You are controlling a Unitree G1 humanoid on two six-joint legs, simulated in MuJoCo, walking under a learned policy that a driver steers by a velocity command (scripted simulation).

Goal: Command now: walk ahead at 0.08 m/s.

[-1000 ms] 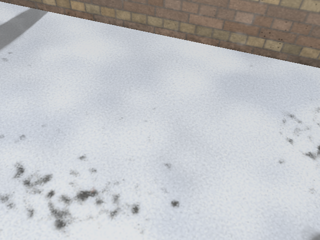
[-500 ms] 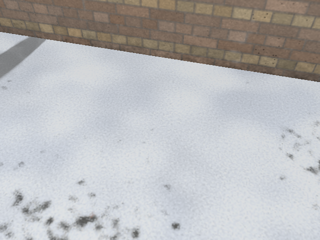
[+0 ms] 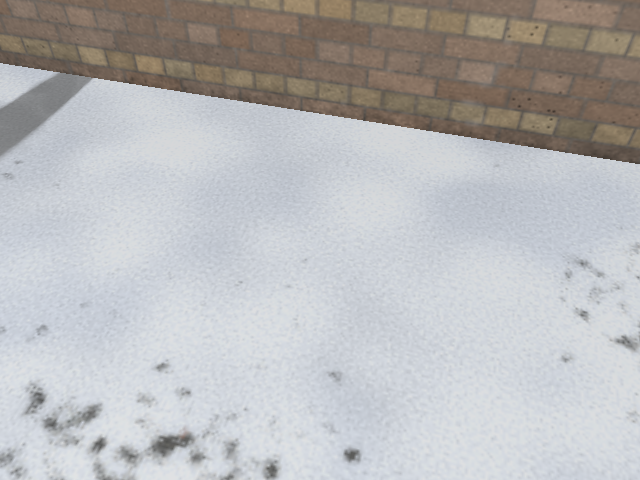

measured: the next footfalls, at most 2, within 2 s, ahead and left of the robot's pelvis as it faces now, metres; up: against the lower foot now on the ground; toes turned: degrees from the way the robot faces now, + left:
right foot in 0.72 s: +0.13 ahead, -0.13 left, +0.00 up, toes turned -13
left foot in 1.36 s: +0.34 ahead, -0.01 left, +0.00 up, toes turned -25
